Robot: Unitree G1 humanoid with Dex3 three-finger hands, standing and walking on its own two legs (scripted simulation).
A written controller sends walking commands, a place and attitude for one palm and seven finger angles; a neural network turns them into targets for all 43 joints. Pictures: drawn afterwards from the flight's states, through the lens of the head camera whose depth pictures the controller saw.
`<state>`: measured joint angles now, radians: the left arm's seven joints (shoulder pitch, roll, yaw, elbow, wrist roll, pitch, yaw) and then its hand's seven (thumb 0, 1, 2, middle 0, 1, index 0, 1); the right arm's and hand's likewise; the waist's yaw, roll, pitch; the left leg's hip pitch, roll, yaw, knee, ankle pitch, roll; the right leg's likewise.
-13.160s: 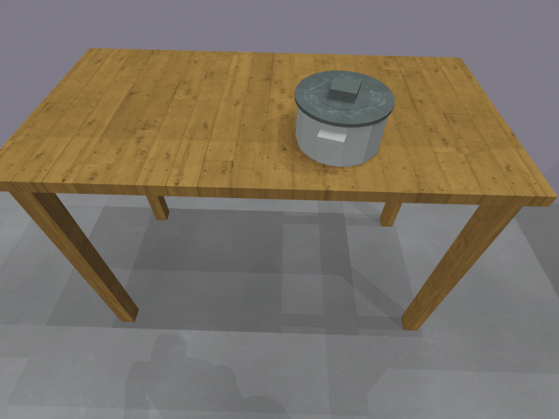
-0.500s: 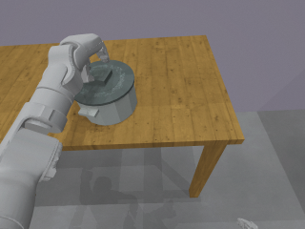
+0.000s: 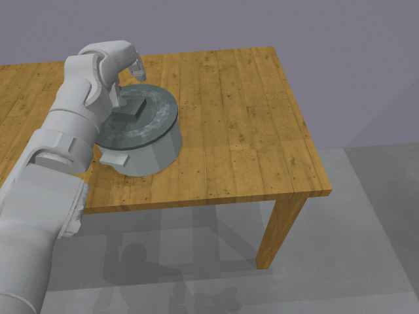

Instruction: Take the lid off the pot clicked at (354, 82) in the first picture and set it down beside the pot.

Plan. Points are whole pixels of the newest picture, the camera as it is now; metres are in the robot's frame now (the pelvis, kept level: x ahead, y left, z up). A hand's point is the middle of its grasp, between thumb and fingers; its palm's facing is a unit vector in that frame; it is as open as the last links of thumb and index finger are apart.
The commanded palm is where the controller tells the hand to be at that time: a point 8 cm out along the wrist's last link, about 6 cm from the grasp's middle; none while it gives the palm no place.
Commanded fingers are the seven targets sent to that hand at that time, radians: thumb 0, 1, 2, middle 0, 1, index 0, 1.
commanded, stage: move the open hand above the knob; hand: left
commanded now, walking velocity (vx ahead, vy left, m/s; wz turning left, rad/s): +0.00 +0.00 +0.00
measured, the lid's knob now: (129, 107) +0.51 +0.15 +0.11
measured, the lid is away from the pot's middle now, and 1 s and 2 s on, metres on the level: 0.00 0.00 0.00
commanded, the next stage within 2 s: lower the open fingers around the knob in 0.24 s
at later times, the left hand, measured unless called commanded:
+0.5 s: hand (115, 94) +0.47 +0.15 +0.18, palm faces -0.37 -0.08 -0.93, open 10.2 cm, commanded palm +0.47 +0.16 +0.24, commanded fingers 0.00 -0.32 1.47 -0.83 -0.08 -0.83 -0.08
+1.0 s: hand (123, 99) +0.47 +0.14 +0.17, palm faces -0.36 -0.09 -0.93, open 10.2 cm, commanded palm +0.47 +0.16 +0.20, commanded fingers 0.00 -0.32 1.47 -0.83 -0.08 -0.83 -0.08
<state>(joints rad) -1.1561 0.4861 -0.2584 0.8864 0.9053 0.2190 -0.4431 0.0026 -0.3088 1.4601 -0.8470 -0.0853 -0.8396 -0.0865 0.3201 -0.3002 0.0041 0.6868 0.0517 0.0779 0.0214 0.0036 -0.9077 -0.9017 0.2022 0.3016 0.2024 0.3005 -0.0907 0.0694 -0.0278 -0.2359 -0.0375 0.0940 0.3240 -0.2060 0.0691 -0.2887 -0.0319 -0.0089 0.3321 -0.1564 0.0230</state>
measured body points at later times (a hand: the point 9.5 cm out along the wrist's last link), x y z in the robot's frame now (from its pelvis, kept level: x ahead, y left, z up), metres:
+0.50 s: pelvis +0.00 +0.00 +0.00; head +0.03 -0.02 +0.45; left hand +0.48 +0.15 +0.23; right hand +0.09 -0.26 -0.13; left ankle -0.03 +0.07 -0.75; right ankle +0.00 -0.14 -0.75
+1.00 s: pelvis -0.01 +0.00 +0.00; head +0.03 -0.02 +0.44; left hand +0.49 +0.15 +0.22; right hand +0.04 -0.27 -0.13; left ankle -0.03 +0.07 -0.75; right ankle +0.00 -0.14 -0.75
